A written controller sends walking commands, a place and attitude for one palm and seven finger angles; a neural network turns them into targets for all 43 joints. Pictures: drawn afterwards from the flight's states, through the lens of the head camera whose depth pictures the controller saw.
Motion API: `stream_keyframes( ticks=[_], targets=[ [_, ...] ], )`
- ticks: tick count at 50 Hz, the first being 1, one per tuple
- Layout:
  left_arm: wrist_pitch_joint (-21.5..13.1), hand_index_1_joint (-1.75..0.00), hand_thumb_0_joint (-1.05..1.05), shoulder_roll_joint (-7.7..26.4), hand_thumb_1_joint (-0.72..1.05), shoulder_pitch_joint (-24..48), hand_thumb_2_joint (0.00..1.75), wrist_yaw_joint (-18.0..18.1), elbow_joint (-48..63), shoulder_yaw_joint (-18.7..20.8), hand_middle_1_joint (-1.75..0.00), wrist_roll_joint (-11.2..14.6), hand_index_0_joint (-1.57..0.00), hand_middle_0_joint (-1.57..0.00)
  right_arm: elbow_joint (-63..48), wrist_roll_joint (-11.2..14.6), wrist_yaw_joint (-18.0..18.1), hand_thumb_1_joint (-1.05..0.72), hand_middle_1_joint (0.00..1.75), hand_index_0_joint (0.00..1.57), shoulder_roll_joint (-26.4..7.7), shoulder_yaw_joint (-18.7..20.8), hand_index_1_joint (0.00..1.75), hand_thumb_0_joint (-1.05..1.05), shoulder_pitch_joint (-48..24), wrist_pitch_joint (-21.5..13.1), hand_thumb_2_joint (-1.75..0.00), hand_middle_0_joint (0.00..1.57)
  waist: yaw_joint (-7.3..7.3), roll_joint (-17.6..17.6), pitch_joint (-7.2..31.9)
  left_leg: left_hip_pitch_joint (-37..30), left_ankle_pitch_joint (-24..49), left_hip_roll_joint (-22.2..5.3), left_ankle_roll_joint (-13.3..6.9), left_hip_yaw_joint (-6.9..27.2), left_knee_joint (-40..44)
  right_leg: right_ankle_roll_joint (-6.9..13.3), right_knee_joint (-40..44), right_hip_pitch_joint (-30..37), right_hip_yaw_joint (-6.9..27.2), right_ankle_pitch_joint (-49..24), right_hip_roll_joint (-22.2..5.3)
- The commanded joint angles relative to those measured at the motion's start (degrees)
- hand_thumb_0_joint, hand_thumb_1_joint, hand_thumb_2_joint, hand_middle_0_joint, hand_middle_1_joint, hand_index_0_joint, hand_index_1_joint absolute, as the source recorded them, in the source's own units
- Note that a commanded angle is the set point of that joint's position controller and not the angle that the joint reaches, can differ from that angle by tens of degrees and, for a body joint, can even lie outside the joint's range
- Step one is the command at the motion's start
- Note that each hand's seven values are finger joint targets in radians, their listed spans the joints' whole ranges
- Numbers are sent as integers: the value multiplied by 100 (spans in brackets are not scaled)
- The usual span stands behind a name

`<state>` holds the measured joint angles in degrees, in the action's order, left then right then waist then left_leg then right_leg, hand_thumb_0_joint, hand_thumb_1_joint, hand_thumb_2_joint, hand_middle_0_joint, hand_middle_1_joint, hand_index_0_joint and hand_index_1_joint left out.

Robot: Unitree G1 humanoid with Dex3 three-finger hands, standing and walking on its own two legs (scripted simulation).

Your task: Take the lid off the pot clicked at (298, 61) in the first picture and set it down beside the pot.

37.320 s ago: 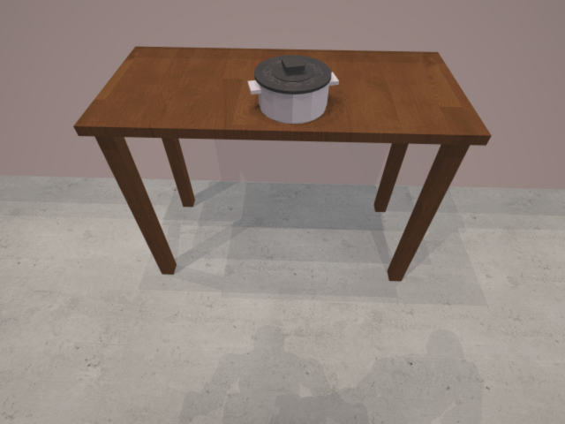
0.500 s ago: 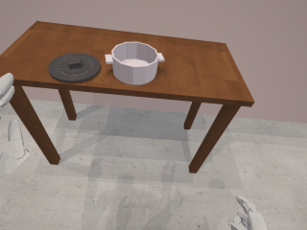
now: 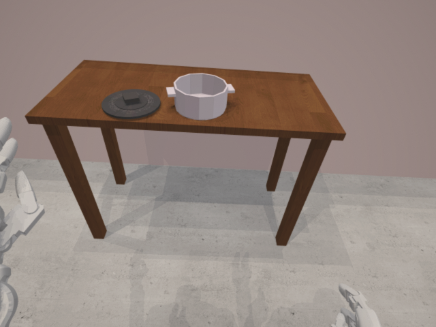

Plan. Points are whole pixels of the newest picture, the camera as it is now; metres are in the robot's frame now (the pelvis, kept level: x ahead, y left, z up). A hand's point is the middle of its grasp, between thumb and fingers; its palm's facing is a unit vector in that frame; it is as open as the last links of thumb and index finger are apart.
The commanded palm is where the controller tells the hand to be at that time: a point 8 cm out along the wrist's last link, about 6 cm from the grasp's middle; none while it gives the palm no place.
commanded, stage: stop stepping back and stand still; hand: left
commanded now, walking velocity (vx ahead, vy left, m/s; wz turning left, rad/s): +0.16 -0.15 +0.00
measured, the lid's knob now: (130, 97) +0.83 +0.34 +0.03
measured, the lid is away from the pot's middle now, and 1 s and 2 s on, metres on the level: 0.24 0.24 0.24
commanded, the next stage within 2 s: let the arm hang, fingers relaxed in 0.24 s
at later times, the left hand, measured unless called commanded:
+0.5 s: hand (85, 276) +0.22 +0.26 -0.01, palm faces +0.28 -0.89 -0.36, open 7.4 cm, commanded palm none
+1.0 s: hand out of the picture +0.07 +0.18 -0.16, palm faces +0.15 -0.96 -0.25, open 7.3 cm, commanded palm none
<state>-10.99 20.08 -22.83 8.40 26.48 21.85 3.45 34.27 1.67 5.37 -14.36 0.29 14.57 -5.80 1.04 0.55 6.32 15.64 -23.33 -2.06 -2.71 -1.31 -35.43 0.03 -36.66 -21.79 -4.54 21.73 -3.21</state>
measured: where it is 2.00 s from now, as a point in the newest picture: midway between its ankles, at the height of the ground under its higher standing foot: outside the picture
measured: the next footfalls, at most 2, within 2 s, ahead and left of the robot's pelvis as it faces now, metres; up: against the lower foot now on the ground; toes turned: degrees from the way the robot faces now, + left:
right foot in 0.26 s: +0.09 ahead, -0.11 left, +0.00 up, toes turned +6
left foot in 0.90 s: +0.03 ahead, +0.10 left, +0.00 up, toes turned +5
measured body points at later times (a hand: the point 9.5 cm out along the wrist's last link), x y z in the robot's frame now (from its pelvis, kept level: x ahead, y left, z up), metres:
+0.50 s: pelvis +0.01 +0.00 -0.02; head -0.02 -0.01 +0.43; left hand +0.20 +0.30 +0.01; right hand +0.14 -0.25 -0.13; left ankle +0.02 +0.12 -0.73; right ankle +0.00 -0.12 -0.72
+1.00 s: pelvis +0.05 -0.02 +0.01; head +0.08 -0.01 +0.46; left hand +0.06 +0.23 -0.14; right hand +0.10 -0.24 -0.14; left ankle -0.01 +0.09 -0.73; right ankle +0.05 -0.11 -0.73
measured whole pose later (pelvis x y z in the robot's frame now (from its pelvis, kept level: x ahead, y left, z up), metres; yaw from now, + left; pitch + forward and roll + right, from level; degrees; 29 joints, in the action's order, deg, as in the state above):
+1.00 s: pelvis +0.05 -0.02 +0.01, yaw +5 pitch +2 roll +0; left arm 0.3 11.6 -15.2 1.9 -56.5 3.1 -0.4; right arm 55.4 -0.8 2.6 -8.3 2.4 16.1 0.1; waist 0.1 -0.2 -1.4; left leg 11.1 -19.5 -0.5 -0.2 -0.1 -28.8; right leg 2.5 -28.6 -14.7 -0.4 15.4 2.8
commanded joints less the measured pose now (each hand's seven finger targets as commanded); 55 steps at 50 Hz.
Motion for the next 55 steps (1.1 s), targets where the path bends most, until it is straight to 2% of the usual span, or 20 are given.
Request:
stream_keyframes(
  ticks=[1,4,11,14,15,16,17,21,23,24,26,30,31,32,34,38,43,45,47,55],
  targets=[
    [-339,-30,0,1375,90,-153,90,-34,2380,522,-30,-178,-20,-20,-1156,-48,-88,-90,30,20,-493,292,30,0,-823,-580,-90,20,-46,-1031,108,-256,269,-1317,-972,1604,2054,-133,-3128,-560,323,566,621],
    [-360,-30,0,1620,90,-540,90,33,3223,907,-30,-73,-20,-20,-1118,-52,-334,-90,30,20,-375,242,30,0,-854,-747,-90,20,-1,-1330,-838,410,-1316,-1752,-1141,2794,2684,-22,-3281,-1599,950,212,19],
    [-264,-30,0,1386,90,-688,90,158,2162,942,-30,-89,-20,-20,-820,-113,-138,-90,30,20,-435,196,30,0,-573,-543,-90,20,-30,-1088,-422,958,-602,-770,-221,659,1174,156,1140,1686,-108,216,532],
    [-247,-30,0,1334,90,-503,90,44,1179,862,-30,33,-20,-20,-720,-21,-130,-90,30,20,-412,315,30,0,-489,-411,-90,20,69,1341,-330,1779,-267,239,92,-64,-1830,988,2307,1843,2972,-326,-1332],
    [-327,-30,0,1418,90,-140,90,40,1252,911,-30,46,-20,-20,-717,-14,-138,-90,30,20,-411,324,30,0,-648,-403,-90,20,-12,1276,-284,2057,-532,166,138,88,-2350,1133,2236,2034,3055,-1011,-1590],
    [-353,-30,0,1353,90,-213,90,18,1115,951,-30,-14,-20,-20,-566,-16,-165,-90,30,20,-424,351,30,0,-518,-393,-90,20,11,1014,-70,1644,-594,-1,121,331,-2189,1119,2275,1649,2731,-249,-1562],
    [622,-30,0,146,90,-11,90,-551,-2655,-1074,-30,-814,-20,-20,399,-116,-693,-90,30,20,-1145,625,30,0,-308,-388,-90,20,194,550,-437,2106,-928,-680,164,477,-2674,1174,1251,757,1280,-1869,-2033],
    [1211,-30,0,-305,90,535,90,-781,-3213,-1485,-30,-573,-20,-20,267,-184,-710,-90,30,20,-310,291,30,0,513,446,-90,20,426,921,-646,-61,243,-34,131,-180,-308,533,408,-919,81,220,-827],
    [1247,-30,0,-700,90,434,90,-853,-3766,-1633,-30,-552,-20,-20,234,-399,-648,-90,30,20,-980,451,30,0,579,440,-90,20,331,-1143,-933,-219,608,-1473,-763,2618,1287,-92,-1694,-1995,-242,1219,315],
    [1213,-30,0,-520,90,886,90,-838,-3933,-1642,-30,-504,-20,-20,173,-477,-563,-90,30,20,-1244,544,30,0,731,405,-90,20,428,-1141,-991,-184,962,-2080,-1296,3713,1941,-76,-2800,-2154,440,1477,327],
    [1144,-30,0,-333,90,1373,90,-845,-4449,-1623,-30,-487,-20,-20,269,-526,-444,-90,30,20,-1179,505,30,0,298,363,-90,20,227,-167,-794,268,2185,-1860,-1201,3071,1663,-91,-2830,-1528,891,1027,41],
    [1091,-30,0,-128,90,157,90,-894,-6100,-1706,-30,-433,-20,-20,570,-402,-373,-90,30,20,-794,321,30,0,-409,346,-90,20,-514,-704,-301,1155,2307,-772,-147,763,259,-10,-32,1141,772,-362,121],
    [994,-30,0,308,90,-167,90,-845,-6453,-1634,-30,-473,-20,-20,666,-296,-390,-90,30,20,-429,304,30,0,-174,375,-90,20,-500,791,-72,1567,964,106,261,-10,-1047,247,929,1581,2222,-1313,-613],
    [918,-30,0,557,90,-154,90,-775,-6616,-1656,-30,-448,-20,-20,683,-198,-410,-90,30,20,-219,304,30,0,-93,410,-90,20,-390,1021,-151,1901,-883,419,392,-18,-1863,734,1739,1506,3781,-2202,-1619],
    [855,-30,0,248,90,394,90,-745,-6799,-1710,-30,-488,-20,-20,957,-206,-467,-90,30,20,-182,396,30,0,189,465,-90,20,-45,-6,-200,1390,-828,172,329,301,-2442,1068,1840,1056,3348,-2052,-1439],
    [860,-30,0,-203,90,748,90,-624,-7090,-1649,-30,-526,-20,-20,1292,-243,-469,-90,30,20,7,444,30,0,351,521,-90,20,4,279,-161,1267,-712,31,241,357,-1949,1305,1613,1349,2650,-2852,-1221],
    [934,-30,0,-433,90,718,90,-628,-7704,-1743,-30,-372,-20,-20,1829,-187,-432,-90,30,20,244,348,30,0,935,474,-90,20,137,391,-250,-441,1398,-7,111,269,1303,548,1140,1250,1416,-2686,-387],
    [974,-30,0,-668,90,516,90,-689,-7782,-1835,-30,-318,-20,-20,1738,-254,-344,-90,30,20,-191,392,30,0,605,429,-90,20,-109,-763,-278,-947,2923,-1065,-432,1304,1440,156,733,502,804,-1575,142],
    [985,-30,0,-729,90,559,90,-677,-7889,-1898,-30,-359,-20,-20,1734,-283,-254,-90,30,20,-215,357,30,0,461,488,-90,20,-120,-2,-345,-714,3063,-920,-361,838,1126,96,1134,947,803,-1691,236],
    [1024,-30,0,-510,90,710,90,-628,-8325,-1909,-30,-381,-20,-20,2210,-214,-262,-90,30,20,115,307,30,0,569,507,-90,20,-10,57,-678,-643,2432,-403,28,339,1065,316,1140,1260,948,-2807,-95]
  ],
)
